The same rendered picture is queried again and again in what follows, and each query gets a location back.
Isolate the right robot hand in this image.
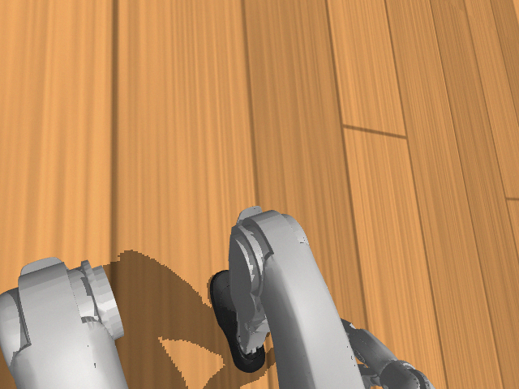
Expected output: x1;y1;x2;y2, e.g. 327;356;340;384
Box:
341;318;398;389

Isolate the right robot foot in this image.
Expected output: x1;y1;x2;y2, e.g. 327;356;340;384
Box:
210;270;265;373

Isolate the right robot arm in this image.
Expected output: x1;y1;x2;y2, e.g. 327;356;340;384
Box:
380;360;435;389

